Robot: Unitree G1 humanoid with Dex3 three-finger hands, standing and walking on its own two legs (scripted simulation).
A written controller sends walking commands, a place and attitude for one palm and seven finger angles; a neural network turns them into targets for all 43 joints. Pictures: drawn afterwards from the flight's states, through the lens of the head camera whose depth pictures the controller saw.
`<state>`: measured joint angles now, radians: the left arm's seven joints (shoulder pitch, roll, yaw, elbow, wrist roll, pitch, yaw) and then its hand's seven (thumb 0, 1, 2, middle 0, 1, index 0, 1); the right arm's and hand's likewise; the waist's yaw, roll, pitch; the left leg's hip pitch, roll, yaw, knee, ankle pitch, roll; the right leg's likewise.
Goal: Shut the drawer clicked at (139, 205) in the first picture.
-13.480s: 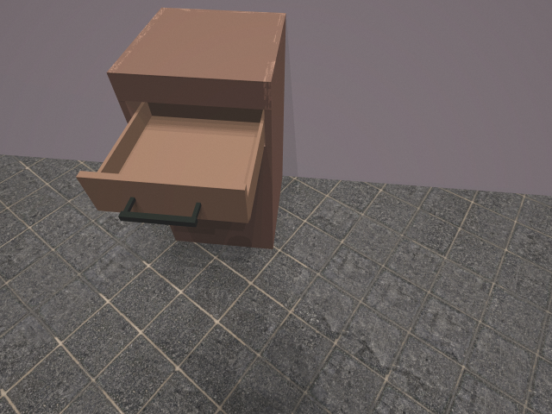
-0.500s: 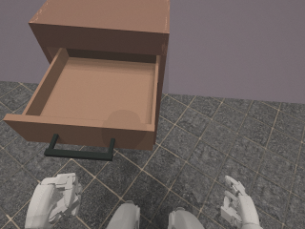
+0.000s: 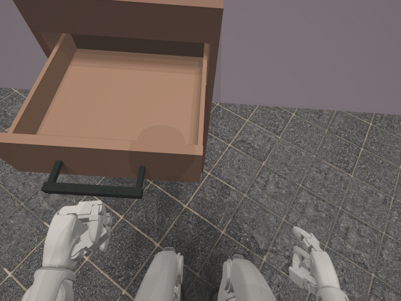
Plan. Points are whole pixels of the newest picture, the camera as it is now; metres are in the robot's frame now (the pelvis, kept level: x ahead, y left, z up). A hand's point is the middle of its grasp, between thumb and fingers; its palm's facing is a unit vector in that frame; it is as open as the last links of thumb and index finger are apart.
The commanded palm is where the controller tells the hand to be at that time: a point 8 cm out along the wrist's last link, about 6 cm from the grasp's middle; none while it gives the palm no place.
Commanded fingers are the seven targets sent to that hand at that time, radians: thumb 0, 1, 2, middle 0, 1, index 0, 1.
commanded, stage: bring the fist close to the handle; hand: left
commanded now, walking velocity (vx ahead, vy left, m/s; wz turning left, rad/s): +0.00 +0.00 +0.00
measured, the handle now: (96, 180) +0.33 +0.22 +0.02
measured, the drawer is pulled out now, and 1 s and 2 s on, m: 0.30 0.29 0.17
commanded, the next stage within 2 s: push the drawer shut in 0.36 s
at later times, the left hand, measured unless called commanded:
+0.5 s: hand (103, 235) +0.23 +0.18 +0.03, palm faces +0.01 -1.00 -0.03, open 3.2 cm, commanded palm +0.22 +0.24 +0.03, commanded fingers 0.00 0.90 0.90 -1.40 -1.60 -1.40 -1.60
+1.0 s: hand (110, 216) +0.26 +0.19 +0.01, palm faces +0.01 -1.00 -0.05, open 2.9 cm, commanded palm +0.28 +0.23 +0.03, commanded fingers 0.00 0.90 0.90 -1.40 -1.60 -1.40 -1.60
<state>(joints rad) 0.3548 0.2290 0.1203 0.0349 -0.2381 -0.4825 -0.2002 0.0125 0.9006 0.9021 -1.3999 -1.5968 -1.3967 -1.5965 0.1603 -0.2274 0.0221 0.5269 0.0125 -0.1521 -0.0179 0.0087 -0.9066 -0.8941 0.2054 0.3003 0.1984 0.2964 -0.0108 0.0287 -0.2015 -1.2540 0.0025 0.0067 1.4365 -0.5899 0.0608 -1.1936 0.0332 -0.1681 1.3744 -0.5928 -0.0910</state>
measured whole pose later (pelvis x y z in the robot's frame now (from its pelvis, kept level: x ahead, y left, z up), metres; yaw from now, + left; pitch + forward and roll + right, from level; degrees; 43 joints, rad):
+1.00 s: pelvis -0.01 +0.01 +0.00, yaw +1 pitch +24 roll -5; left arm 0.17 0.25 0.07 0.14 -0.19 -0.49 -0.13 -0.04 0.80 0.97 -1.40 -1.60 -1.40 -1.60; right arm 0.17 -0.26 0.05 0.55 0.00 -0.11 -0.02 0.01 -0.91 -0.89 0.21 0.30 0.20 0.30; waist 0.00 0.03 -0.19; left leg -1.29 -0.01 -0.01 1.45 -0.58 0.07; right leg -1.22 0.02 -0.18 1.38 -0.58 -0.08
